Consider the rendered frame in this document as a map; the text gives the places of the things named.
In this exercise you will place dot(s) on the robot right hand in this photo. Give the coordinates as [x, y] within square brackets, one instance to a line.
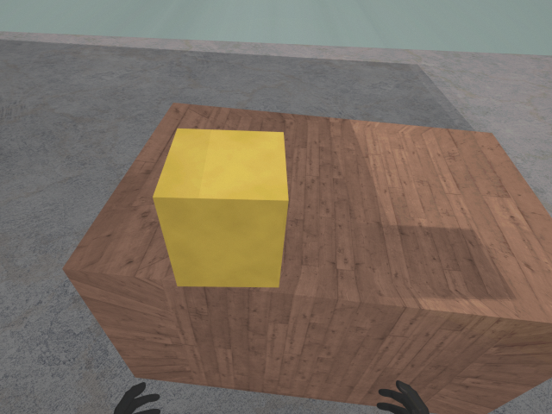
[409, 398]

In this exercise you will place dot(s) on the robot left hand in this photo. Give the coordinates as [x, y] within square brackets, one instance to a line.
[129, 403]

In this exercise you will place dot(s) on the pedestal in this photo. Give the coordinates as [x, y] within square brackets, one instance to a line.
[411, 253]

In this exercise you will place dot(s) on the carton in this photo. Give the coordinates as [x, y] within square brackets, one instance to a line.
[222, 201]

